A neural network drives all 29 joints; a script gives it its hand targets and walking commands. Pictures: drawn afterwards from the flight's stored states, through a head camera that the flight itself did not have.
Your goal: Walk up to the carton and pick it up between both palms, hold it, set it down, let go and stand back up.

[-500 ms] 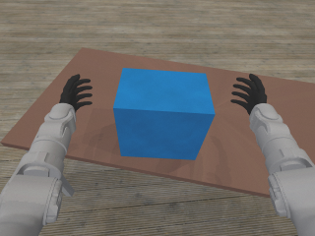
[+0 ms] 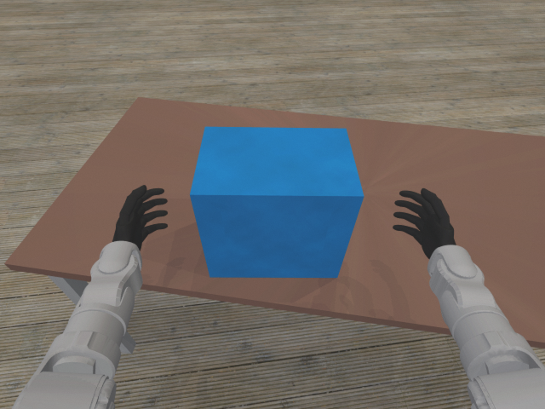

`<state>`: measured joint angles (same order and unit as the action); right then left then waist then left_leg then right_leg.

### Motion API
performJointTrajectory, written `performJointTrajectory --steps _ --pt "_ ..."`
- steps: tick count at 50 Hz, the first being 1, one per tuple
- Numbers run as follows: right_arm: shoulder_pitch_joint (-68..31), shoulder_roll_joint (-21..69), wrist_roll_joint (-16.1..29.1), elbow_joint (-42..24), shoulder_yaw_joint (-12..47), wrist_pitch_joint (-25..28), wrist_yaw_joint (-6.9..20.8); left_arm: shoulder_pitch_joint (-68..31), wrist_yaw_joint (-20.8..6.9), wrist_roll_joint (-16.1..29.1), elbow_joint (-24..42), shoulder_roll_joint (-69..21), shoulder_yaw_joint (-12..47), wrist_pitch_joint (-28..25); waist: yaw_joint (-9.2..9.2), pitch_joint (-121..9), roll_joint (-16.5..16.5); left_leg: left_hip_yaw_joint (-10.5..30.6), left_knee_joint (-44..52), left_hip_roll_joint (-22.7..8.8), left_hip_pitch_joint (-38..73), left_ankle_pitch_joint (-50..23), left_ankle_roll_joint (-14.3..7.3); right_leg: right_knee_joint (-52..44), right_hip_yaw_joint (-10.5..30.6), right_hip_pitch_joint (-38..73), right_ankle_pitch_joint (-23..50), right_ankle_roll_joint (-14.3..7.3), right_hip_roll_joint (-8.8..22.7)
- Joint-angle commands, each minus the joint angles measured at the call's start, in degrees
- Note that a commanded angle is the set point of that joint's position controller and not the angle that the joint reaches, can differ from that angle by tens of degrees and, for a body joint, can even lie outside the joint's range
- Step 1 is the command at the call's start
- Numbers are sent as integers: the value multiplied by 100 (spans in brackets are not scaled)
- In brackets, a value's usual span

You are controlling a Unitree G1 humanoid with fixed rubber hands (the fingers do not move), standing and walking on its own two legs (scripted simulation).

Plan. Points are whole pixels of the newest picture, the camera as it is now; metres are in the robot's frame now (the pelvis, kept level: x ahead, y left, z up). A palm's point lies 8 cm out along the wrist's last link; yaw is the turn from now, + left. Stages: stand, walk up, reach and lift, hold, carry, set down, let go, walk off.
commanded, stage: set down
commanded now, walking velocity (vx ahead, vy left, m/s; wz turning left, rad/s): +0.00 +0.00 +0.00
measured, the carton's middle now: (274, 206) +0.50 -0.01 -0.01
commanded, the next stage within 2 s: let go in 1.84 s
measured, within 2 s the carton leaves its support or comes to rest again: neither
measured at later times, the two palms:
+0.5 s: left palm (124, 299) +0.30 +0.23 +0.00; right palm (429, 304) +0.29 -0.25 -0.01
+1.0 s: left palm (118, 351) +0.23 +0.24 -0.05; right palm (429, 350) +0.23 -0.24 -0.05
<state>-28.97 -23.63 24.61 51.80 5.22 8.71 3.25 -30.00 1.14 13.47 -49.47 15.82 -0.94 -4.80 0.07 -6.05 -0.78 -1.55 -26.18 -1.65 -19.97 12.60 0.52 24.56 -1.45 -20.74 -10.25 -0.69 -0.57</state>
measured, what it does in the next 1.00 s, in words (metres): stands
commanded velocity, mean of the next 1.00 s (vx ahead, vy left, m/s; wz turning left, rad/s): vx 0.00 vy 0.00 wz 0.00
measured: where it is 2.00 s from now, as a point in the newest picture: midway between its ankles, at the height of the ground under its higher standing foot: outside the picture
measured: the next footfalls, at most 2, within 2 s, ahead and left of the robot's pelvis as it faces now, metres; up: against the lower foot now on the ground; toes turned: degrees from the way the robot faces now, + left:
none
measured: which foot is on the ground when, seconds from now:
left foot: down 0.00-1.00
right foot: down 0.00-1.00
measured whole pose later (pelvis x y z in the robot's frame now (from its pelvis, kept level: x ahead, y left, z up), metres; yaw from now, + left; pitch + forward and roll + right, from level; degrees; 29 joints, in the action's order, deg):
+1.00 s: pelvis +0.02 +0.00 +0.00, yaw +0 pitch -1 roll +0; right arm 0.1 -15.6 14.1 50.0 3.2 21.1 2.4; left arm 1.1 0.3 8.8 -41.7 14.0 0.7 -11.0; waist 0.2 -0.2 0.1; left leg -0.5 -26.0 -1.4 -9.4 15.8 0.8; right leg 24.9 -1.0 -10.3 -13.8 -0.8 -0.9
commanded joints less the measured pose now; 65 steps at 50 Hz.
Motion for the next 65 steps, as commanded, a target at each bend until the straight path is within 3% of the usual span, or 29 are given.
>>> performJointTrajectory --steps 1,3,6,9,10,11,12,15,18,23,25,27,29,31,32,34,38,39,40,41,42,44,47,48,49,51,54,57,65 --pt "-1585 -781 26 -471 -262 328 -116 -1487 -99 -73 623 823 -191 -429 -13 -1467 331 55 287 304 510 -1014 -2 -243 224 1259 1080 155 -121" --pt "-1349 -764 -90 -588 -289 394 -124 -1241 -94 -75 593 675 -101 -527 -74 -1325 337 109 308 288 503 -854 21 -275 229 1236 923 124 -107" --pt "-1373 -675 -65 -661 -373 614 -103 -1422 13 -20 1024 751 -69 -867 -41 -1716 -32 112 174 309 700 -1117 125 -147 203 1035 1018 104 -101" --pt "-365 -455 -25 -520 -191 870 -23 -394 21 -177 1011 560 -73 -1150 -91 -1702 -113 185 36 275 1003 -1652 206 -105 217 1203 1494 72 -146" --pt "-873 -622 -76 -638 -403 926 -34 -910 44 -114 1184 738 -65 -1215 -117 -1879 -243 154 50 289 955 -1535 243 -109 169 986 1284 47 -140" --pt "-275 -531 -90 -510 -253 1009 -23 -193 40 -178 972 456 26 -1253 -94 -1579 -172 162 54 290 961 -1548 247 -118 178 1087 1322 21 -140" --pt "-795 -641 -143 -726 -417 1052 -46 -732 52 -135 1110 719 -61 -1309 -72 -1753 -237 143 70 273 810 -1389 214 -134 183 996 1120 40 -122" --pt "-401 -555 -244 -552 -547 1151 -57 -439 104 -14 1116 647 82 -1488 -198 -1463 -208 165 57 271 653 -1051 218 -83 183 874 822 23 -108" --pt "96 -377 -180 -343 -418 1326 -15 182 68 -61 942 474 126 -1625 -131 -1092 -155 188 -11 259 868 -1349 249 -83 127 710 925 -8 -162" --pt "198 -290 -315 -483 -235 1559 -21 558 -84 174 294 469 145 -1802 -25 -845 435 185 47 312 505 -823 140 -53 170 853 732 67 -126" --pt "512 -222 -384 -461 -298 1689 -8 789 -63 98 437 432 155 -1899 -26 -970 262 198 -19 273 675 -964 192 12 152 797 736 28 -152" --pt "556 -204 -455 -686 -276 1834 -11 825 -47 117 649 474 155 -1993 -11 -1123 366 168 -128 275 842 -1181 229 48 104 722 942 48 -203" --pt "860 -275 -540 -357 -260 1833 -6 1208 -53 -78 487 385 91 -1846 2 -1044 192 171 -109 235 971 -1310 229 41 140 817 997 -34 -195" --pt "1016 -246 -571 -730 -376 1916 -30 1245 -34 81 943 524 100 -1896 -65 -1221 203 130 -155 256 834 -1243 237 135 162 939 1070 -9 -159" --pt "951 -260 -652 -317 -374 1827 -50 1194 -47 -90 661 434 106 -1732 -110 -1076 61 138 -140 232 879 -1177 238 81 175 874 990 -34 -164" --pt "1102 -250 -739 -784 -465 1895 -29 1321 -15 -9 1211 615 26 -1687 13 -1203 128 69 -101 238 897 -1133 248 102 107 952 834 -19 -158" --pt "1639 -87 -767 -348 -367 1712 13 1840 27 -356 1141 490 -18 -1341 0 -702 -9 37 50 242 1018 -1094 236 -46 119 1047 789 -76 -145" --pt "1506 -80 -757 -630 -443 1691 2 1633 31 -295 1447 603 -79 -1334 32 -777 2 -19 50 267 933 -1062 196 -71 134 1068 779 -39 -135" --pt "1686 -47 -892 -342 -406 1587 -14 1863 -3 -387 1097 462 -4 -1162 -91 -532 57 -2 118 247 931 -904 193 -131 144 1096 709 -54 -118" --pt "1846 22 -914 -396 -341 1547 -31 2041 -13 -438 1156 435 5 -1065 31 -353 -24 25 197 260 934 -988 220 -166 142 1165 745 -68 -93" --pt "1906 95 -918 -347 -299 1460 -42 2043 -33 -464 1162 419 44 -934 -25 -297 -57 30 212 247 1035 -1031 197 -236 150 1181 745 -83 -71" --pt "2037 80 -974 -865 -385 1460 -72 2179 -35 -405 1563 521 -50 -874 7 -435 71 -11 211 284 1127 -1147 197 -224 157 1429 1012 -40 -78" --pt "2397 197 -1168 -784 -339 1367 -122 2564 -116 -546 1365 360 40 -650 5 19 162 -14 378 315 1303 -1130 197 -360 137 1462 1057 -50 -70" --pt "2445 241 -1172 -934 -421 1363 -160 2551 -114 -578 1626 399 -45 -614 12 -127 81 -52 367 324 1386 -1268 184 -370 179 1626 1218 -13 -46" --pt "2640 227 -1298 -603 -389 1275 -183 2849 -147 -799 1329 314 -22 -458 1 153 -16 -47 416 306 1457 -1291 192 -418 138 1612 1169 -73 -80" --pt "2760 362 -1385 -925 -439 1246 -250 2925 -169 -860 1671 338 -114 -340 60 196 87 -96 466 321 1531 -1442 178 -494 162 1820 1355 -34 -66" --pt "2971 418 -1661 -1145 -510 1116 -320 3132 -202 -927 1824 257 -143 -66 27 402 138 -122 575 303 1669 -1368 174 -598 97 1824 1175 -40 -76" --pt "2949 463 -1825 -1519 -607 1046 -320 3143 -120 -1017 2228 300 -149 57 146 376 116 -174 600 276 1671 -1432 148 -606 79 1803 1092 -53 -95" --pt "3187 641 -2277 -1604 -816 776 -322 3435 -57 -1161 2387 208 -41 463 134 601 103 -266 704 202 1509 -1172 108 -679 89 1901 883 -81 -77"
